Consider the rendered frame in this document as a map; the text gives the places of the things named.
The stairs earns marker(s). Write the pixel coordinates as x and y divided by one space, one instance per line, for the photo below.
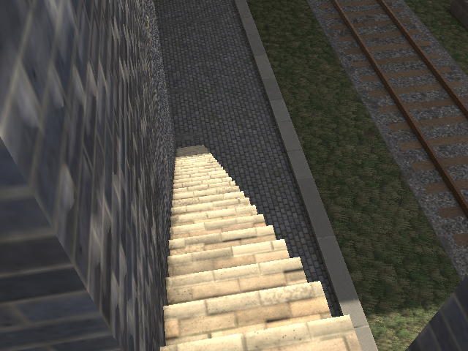
232 285

